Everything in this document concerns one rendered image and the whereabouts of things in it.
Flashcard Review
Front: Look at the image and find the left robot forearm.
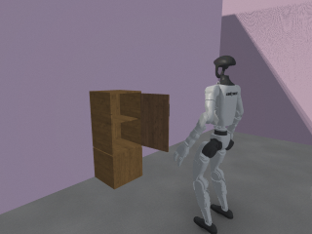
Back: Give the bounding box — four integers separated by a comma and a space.
184, 112, 209, 148

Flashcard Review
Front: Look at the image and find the right robot upper arm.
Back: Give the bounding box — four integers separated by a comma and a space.
235, 85, 244, 117

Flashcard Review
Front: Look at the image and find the left robot hand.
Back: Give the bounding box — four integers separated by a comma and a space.
174, 143, 190, 167

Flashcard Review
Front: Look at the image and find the right robot forearm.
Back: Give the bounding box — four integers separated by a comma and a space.
227, 114, 243, 135

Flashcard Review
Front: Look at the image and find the robot right thigh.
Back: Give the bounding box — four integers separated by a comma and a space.
210, 139, 234, 181

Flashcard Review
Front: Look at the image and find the cupboard door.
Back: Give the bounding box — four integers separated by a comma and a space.
140, 93, 170, 152

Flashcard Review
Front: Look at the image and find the right robot shin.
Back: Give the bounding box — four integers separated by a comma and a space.
211, 173, 228, 212

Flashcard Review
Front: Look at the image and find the left robot upper arm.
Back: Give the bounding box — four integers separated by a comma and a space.
205, 85, 219, 124

